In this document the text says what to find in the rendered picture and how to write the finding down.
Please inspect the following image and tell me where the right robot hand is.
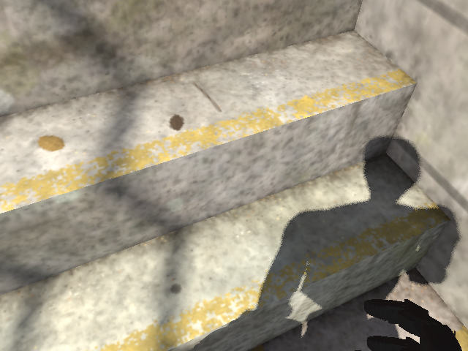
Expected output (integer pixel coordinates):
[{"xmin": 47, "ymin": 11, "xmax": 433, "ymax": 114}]
[{"xmin": 355, "ymin": 299, "xmax": 462, "ymax": 351}]

